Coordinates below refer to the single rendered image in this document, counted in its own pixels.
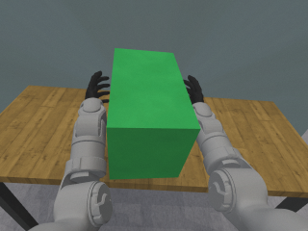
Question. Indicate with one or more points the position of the right robot forearm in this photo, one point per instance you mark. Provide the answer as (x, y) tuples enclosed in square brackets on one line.
[(215, 146)]

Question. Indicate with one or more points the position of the right robot hand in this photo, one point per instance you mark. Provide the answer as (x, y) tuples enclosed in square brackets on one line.
[(195, 91)]

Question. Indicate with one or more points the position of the carton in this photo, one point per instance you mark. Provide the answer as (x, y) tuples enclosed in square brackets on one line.
[(151, 124)]

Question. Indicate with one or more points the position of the robot left upper arm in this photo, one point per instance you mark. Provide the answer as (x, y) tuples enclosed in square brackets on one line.
[(80, 207)]

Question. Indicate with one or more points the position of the table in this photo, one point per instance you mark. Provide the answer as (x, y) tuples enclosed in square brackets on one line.
[(36, 132)]

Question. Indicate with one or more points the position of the left robot forearm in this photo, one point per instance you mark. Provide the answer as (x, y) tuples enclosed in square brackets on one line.
[(87, 156)]

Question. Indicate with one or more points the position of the left robot hand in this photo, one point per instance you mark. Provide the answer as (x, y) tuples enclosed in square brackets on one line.
[(93, 88)]

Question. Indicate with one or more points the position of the robot right upper arm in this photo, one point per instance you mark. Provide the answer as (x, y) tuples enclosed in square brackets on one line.
[(241, 195)]

